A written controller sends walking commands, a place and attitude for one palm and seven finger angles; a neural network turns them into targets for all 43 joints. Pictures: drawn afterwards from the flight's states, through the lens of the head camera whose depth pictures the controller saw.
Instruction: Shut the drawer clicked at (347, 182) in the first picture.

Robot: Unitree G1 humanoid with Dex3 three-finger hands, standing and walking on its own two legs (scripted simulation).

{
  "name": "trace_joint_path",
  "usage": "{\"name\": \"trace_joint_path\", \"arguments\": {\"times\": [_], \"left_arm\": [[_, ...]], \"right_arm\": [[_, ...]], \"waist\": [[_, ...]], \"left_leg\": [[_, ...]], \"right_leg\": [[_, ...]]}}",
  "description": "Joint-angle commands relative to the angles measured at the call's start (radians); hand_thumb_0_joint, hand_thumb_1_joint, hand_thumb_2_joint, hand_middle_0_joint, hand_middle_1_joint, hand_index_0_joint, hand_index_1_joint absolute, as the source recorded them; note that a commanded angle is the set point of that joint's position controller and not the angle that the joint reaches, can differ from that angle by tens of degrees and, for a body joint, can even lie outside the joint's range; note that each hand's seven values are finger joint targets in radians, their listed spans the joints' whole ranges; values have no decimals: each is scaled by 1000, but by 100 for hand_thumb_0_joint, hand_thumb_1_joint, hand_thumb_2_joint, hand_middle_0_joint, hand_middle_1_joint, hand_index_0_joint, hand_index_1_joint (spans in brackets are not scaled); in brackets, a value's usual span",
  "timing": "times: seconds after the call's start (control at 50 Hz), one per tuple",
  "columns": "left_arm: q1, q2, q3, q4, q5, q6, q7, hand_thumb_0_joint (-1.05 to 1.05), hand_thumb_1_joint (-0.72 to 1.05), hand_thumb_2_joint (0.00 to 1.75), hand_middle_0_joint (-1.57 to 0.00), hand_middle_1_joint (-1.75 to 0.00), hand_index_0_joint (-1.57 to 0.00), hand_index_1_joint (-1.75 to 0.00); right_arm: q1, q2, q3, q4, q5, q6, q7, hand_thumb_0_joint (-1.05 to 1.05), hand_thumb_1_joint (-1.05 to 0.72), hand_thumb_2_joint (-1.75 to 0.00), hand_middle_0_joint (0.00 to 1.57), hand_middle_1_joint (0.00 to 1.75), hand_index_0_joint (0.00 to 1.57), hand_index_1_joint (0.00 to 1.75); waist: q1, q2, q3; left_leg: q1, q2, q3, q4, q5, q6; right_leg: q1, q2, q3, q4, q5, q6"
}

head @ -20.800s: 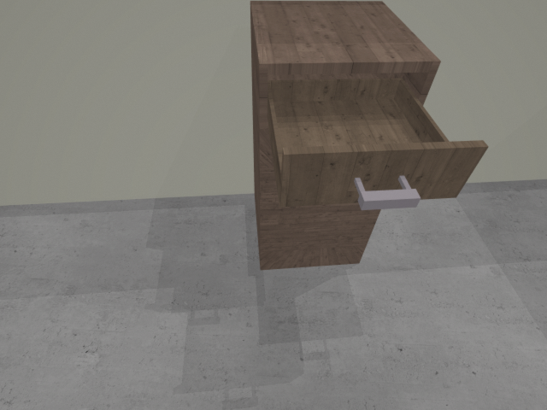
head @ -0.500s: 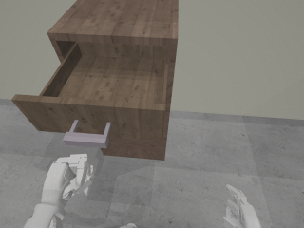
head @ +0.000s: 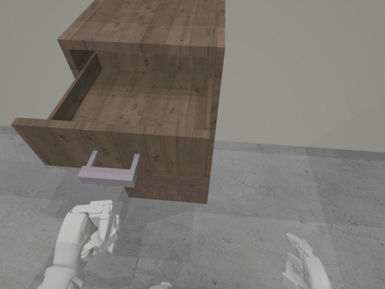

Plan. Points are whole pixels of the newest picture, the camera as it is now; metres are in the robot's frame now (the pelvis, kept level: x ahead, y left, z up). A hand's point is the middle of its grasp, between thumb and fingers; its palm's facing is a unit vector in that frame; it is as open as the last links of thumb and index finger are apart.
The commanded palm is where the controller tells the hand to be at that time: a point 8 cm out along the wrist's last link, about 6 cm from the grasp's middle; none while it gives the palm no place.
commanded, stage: push the drawer shut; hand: left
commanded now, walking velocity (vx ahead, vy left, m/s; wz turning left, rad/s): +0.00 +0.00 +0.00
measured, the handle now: (112, 166) +0.34 +0.18 +0.08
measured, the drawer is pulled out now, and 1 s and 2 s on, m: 0.28 0.21 0.08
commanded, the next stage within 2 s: none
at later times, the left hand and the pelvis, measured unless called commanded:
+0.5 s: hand (121, 201) +0.27 +0.15 +0.07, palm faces -0.03 -1.00 -0.06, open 3.3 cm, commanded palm +0.26 +0.20 +0.08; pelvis +0.00 -0.02 +0.01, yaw +0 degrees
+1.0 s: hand (129, 173) +0.33 +0.15 +0.07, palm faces -0.05 -1.00 -0.04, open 3.3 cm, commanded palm +0.31 +0.21 +0.08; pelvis +0.00 -0.01 +0.01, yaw +0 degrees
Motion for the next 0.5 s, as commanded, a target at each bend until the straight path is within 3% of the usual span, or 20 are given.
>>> {"name": "trace_joint_path", "arguments": {"times": [0.0, 0.1, 0.18, 0.26, 0.28, 0.3, 0.34, 0.38, 0.4, 0.48], "left_arm": [[-105, 90, 70, -236, -13, -102, 11, 0, 90, 90, -140, -160, -140, -160], [-221, 110, 77, -105, -19, -59, -23, 0, 90, 90, -140, -160, -140, -160], [-337, 151, 117, -78, -34, -38, -36, 0, 90, 90, -140, -160, -140, -160], [-397, 162, 151, -77, -58, -44, -31, 0, 90, 90, -140, -160, -140, -160], [-375, 196, 187, -45, -53, -46, -23, 0, 90, 90, -140, -160, -140, -160], [-362, 162, 165, -30, -53, -47, -26, 0, 90, 90, -140, -160, -140, -160], [-347, 149, 160, -15, -61, -44, -34, 0, 90, 90, -140, -160, -140, -160], [-396, 168, 170, 9, -57, -50, -30, 0, 90, 90, -140, -160, -140, -160], [-427, 145, 141, 20, -54, -51, -33, 0, 90, 90, -140, -160, -140, -160], [-508, 153, 134, 52, -44, -67, -37, 0, 90, 90, -140, -160, -140, -160]], "right_arm": [[-51, -120, -47, -144, 4, -54, -15, 0, -90, -90, 20, 30, 20, 30], [-59, -136, -39, -129, 9, -44, -22, 0, -90, -90, 20, 30, 20, 30], [-68, -141, -37, -118, 14, -44, -32, 0, -90, -90, 20, 30, 20, 30], [-65, -132, -35, -106, 12, -54, -32, 0, -90, -90, 20, 30, 20, 30], [-58, -138, -36, -95, 10, -52, -32, 0, -90, -90, 20, 30, 20, 30], [-61, -132, -37, -97, 10, -51, -29, 0, -90, -90, 20, 30, 20, 30], [-55, -134, -38, -100, 11, -51, -22, 0, -90, -90, 20, 30, 20, 30], [-58, -142, -41, -86, 11, -46, -24, 0, -90, -90, 20, 30, 20, 30], [-60, -139, -40, -83, 12, -46, -24, 0, -90, -90, 20, 30, 20, 30], [-52, -148, -45, -69, 13, -46, -26, 0, -90, -90, 20, 30, 20, 30]], "waist": [[-24, 8, -131], [-44, -32, -78], [-38, -15, -135], [-21, 3, -216], [-16, -17, -210], [-11, -4, -203], [-11, -11, -201], [-24, -36, -157], [-33, -20, -138], [-46, -41, -143]], "left_leg": [[211, 30, -94, -133, 187, -22], [141, 18, -84, -122, 96, -14], [165, 16, -79, -126, 114, -11], [204, 14, -66, -131, 205, -12], [195, 16, -69, -131, 218, -12], [202, 15, -63, -135, 240, -14], [204, 15, -59, -138, 263, -16], [185, 15, -60, -135, 240, -14], [188, 14, -59, -138, 229, -14], [195, 16, -65, -138, 205, -11]], "right_leg": [[-57, -2, 37, -130, 216, 21], [-70, -8, 63, -165, 148, 29], [-25, -15, 81, -183, 160, 31], [51, -20, 89, -178, 284, 35], [61, -19, 88, -177, 300, 34], [65, -19, 85, -171, 336, 33], [75, -21, 82, -169, 385, 38], [56, -20, 89, -182, 361, 42], [40, -20, 87, -183, 351, 40], [19, -19, 91, -189, 307, 42]]}}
